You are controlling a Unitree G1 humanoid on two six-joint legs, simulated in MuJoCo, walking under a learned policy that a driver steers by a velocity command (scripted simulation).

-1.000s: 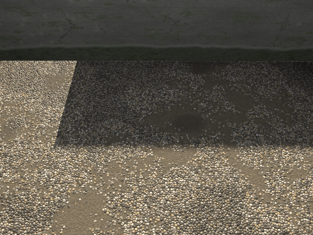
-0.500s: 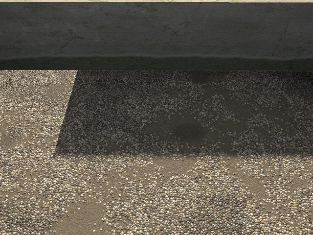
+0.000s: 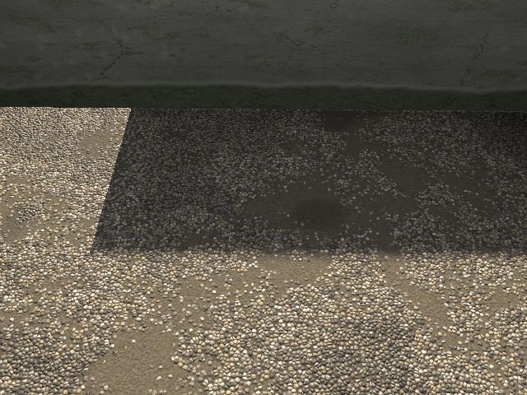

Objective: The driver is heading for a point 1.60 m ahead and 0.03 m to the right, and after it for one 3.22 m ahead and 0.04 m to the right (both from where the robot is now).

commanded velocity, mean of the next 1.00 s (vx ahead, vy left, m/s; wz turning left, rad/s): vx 0.50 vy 0.00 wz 0.00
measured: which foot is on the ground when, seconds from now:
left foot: down 0.00-1.00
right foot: down 0.00-1.00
